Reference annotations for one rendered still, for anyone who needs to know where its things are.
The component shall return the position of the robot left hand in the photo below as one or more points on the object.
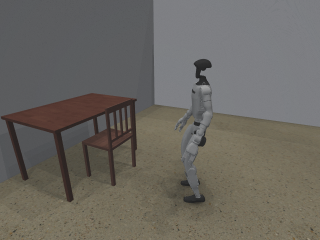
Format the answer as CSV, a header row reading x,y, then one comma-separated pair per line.
x,y
191,149

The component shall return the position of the left robot forearm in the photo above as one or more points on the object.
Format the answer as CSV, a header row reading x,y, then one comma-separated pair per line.
x,y
202,128

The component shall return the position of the robot left thigh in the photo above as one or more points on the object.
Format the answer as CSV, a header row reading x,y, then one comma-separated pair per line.
x,y
186,165

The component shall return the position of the table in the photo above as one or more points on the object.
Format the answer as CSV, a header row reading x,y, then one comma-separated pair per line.
x,y
60,116

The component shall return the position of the robot right foot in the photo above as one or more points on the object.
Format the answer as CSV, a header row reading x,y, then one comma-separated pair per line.
x,y
186,183

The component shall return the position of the robot right hand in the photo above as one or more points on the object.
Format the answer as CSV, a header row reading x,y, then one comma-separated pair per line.
x,y
181,121

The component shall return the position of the chair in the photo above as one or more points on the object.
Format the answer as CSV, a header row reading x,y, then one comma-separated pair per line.
x,y
109,139

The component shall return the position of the left robot upper arm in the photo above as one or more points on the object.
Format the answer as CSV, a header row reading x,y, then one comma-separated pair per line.
x,y
206,93

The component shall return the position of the right robot forearm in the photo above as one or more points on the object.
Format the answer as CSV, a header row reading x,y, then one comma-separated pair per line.
x,y
188,114

